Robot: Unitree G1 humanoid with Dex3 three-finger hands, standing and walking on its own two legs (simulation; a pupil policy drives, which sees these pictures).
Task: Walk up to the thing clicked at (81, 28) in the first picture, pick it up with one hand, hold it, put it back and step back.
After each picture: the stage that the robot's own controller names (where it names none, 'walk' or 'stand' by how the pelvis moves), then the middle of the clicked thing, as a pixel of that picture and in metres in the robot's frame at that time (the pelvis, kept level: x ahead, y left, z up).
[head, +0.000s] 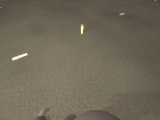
stand; (82, 29) +2.25 +0.30 -0.66
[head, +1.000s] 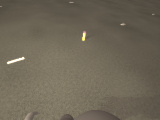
walk; (84, 36) +2.12 +0.16 -0.64
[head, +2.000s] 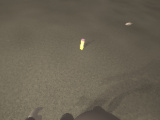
walk; (82, 44) +1.49 +0.13 -0.65
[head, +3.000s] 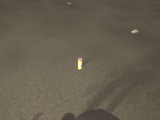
walk; (79, 63) +0.99 +0.16 -0.64
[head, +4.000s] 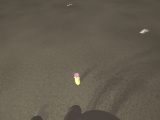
walk; (77, 79) +0.65 +0.22 -0.64
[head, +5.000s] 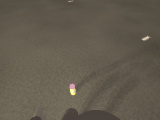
stand; (72, 89) +0.45 +0.20 -0.63
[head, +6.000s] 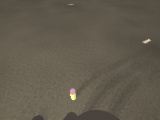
stand; (73, 94) +0.41 +0.19 -0.64
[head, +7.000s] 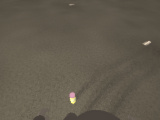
stand; (72, 98) +0.36 +0.19 -0.66
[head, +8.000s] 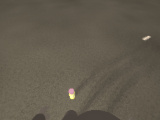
stand; (71, 94) +0.37 +0.19 -0.65
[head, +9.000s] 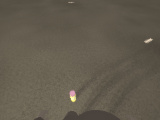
stand; (73, 96) +0.37 +0.19 -0.65
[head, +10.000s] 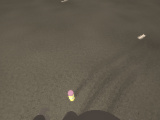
stand; (71, 95) +0.37 +0.21 -0.65
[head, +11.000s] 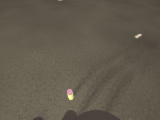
stand; (70, 94) +0.37 +0.21 -0.65
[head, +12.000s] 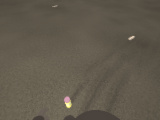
stand; (68, 102) +0.32 +0.23 -0.66
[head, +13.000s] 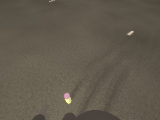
stand; (67, 98) +0.33 +0.24 -0.66
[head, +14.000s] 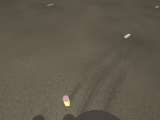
stand; (66, 101) +0.32 +0.24 -0.65
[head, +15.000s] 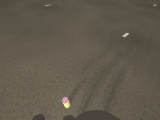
stand; (66, 102) +0.30 +0.25 -0.65
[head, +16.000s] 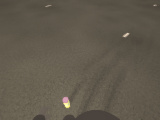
stand; (66, 102) +0.30 +0.25 -0.65
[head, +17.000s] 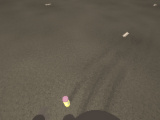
stand; (66, 101) +0.31 +0.25 -0.66
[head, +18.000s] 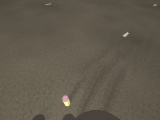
stand; (66, 101) +0.32 +0.25 -0.65
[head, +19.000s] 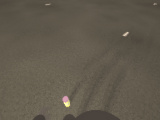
stand; (66, 101) +0.31 +0.25 -0.65
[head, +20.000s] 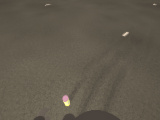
stand; (66, 101) +0.32 +0.25 -0.65
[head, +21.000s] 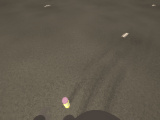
stand; (66, 102) +0.30 +0.25 -0.65
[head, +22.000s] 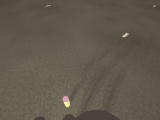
stand; (66, 101) +0.32 +0.25 -0.65
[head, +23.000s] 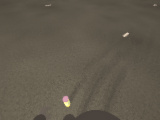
stand; (66, 101) +0.31 +0.25 -0.65
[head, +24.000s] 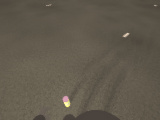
stand; (66, 101) +0.31 +0.25 -0.65
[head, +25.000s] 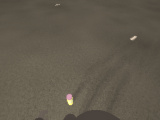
stand; (69, 99) +0.34 +0.20 -0.66
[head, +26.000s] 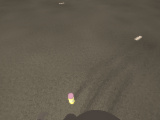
stand; (71, 98) +0.35 +0.19 -0.66
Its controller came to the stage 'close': no
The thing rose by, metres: 0.00
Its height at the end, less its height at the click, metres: +0.00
